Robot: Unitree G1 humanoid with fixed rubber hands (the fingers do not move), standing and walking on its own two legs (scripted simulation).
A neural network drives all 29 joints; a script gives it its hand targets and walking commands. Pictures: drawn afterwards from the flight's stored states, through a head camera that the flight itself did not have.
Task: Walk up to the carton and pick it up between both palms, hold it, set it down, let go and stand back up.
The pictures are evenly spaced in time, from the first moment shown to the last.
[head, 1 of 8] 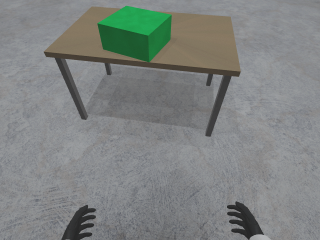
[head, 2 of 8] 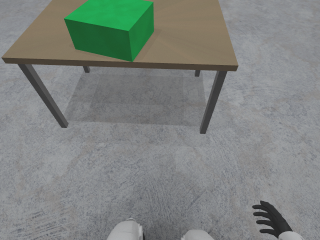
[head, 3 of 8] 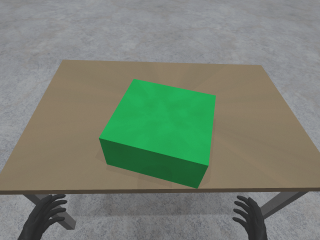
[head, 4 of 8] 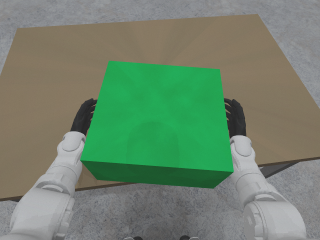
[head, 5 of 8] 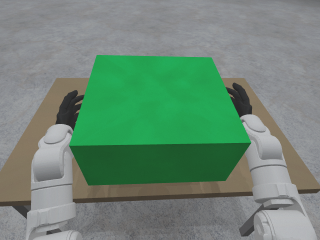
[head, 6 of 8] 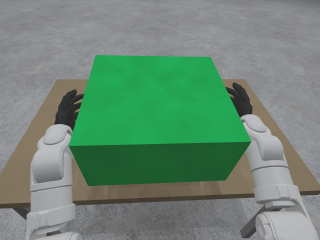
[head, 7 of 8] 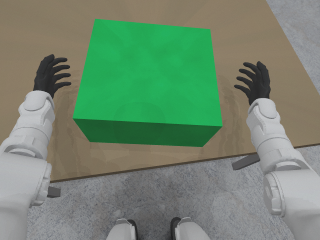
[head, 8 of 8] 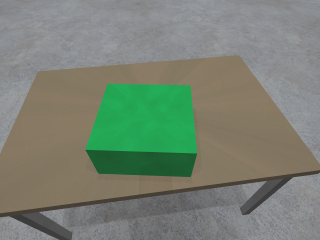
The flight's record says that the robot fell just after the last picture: no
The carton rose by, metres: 0.23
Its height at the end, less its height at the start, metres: +0.00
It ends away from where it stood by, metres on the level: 0.03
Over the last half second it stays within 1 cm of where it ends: yes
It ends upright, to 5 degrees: yes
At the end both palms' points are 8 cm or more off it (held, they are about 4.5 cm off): yes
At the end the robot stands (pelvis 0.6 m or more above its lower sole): yes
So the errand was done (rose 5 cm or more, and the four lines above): yes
